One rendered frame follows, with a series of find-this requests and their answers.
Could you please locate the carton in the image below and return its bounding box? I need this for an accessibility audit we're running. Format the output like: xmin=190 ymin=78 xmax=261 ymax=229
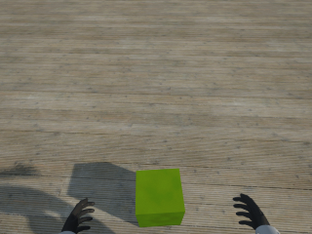
xmin=136 ymin=168 xmax=185 ymax=228

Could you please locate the robot left hand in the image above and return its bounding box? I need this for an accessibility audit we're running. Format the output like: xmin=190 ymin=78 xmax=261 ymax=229
xmin=61 ymin=198 xmax=95 ymax=234

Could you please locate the robot right hand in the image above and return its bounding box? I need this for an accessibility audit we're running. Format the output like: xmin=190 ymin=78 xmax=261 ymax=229
xmin=232 ymin=193 xmax=270 ymax=230

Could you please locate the right robot forearm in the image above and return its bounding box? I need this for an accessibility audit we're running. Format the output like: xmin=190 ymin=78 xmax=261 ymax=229
xmin=255 ymin=224 xmax=280 ymax=234

